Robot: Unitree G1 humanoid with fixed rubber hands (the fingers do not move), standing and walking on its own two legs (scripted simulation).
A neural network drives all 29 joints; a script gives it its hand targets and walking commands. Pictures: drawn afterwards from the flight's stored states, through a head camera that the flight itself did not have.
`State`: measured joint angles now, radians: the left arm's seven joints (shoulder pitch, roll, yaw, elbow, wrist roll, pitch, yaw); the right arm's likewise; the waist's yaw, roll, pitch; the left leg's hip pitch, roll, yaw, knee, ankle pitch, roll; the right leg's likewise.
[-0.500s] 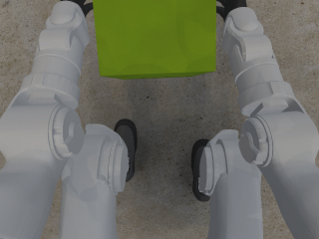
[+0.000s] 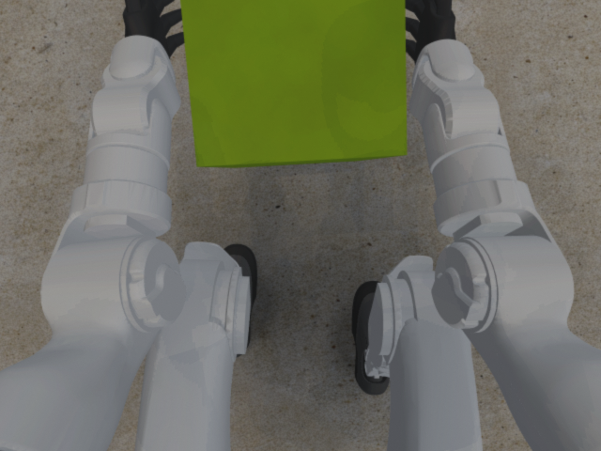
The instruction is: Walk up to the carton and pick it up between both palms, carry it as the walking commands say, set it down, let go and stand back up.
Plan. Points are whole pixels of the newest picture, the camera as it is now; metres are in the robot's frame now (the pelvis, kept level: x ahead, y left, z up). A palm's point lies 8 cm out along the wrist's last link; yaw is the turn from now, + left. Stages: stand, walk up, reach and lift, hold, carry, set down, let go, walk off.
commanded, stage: reach and lift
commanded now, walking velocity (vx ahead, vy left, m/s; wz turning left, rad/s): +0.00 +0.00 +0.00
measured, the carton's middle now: (294, 77) +0.53 +0.06 -0.19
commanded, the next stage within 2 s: none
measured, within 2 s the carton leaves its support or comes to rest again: neither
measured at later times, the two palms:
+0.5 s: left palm (129, 35) +0.51 +0.20 -0.07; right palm (450, 26) +0.55 -0.08 -0.07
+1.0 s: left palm (79, 12) +0.49 +0.20 +0.02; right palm (504, 2) +0.53 -0.09 +0.01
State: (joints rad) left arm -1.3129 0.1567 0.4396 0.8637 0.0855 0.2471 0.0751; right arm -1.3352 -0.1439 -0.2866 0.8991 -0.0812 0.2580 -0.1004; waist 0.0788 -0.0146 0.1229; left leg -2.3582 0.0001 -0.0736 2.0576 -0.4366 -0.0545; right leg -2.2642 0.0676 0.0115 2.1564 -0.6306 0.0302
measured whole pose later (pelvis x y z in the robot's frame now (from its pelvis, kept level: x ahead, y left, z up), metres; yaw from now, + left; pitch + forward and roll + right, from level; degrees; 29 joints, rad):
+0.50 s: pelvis +0.00 +0.00 +0.04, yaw +0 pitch +46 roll -2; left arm -1.19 0.06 0.50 0.65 0.17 0.34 0.09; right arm -1.25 -0.07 -0.36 0.75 -0.15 0.32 -0.07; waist 0.05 -0.03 0.02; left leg -2.30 0.00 -0.06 1.93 -0.43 -0.04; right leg -2.21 0.06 0.02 2.02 -0.61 0.04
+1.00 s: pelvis +0.00 +0.00 +0.09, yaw +0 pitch +45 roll -1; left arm -1.10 -0.01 0.55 0.61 0.25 0.37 0.06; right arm -1.14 -0.01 -0.42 0.71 -0.23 0.37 -0.04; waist 0.05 -0.03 -0.10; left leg -2.14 0.00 -0.06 1.75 -0.40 -0.04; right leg -2.06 0.06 0.03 1.84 -0.57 0.03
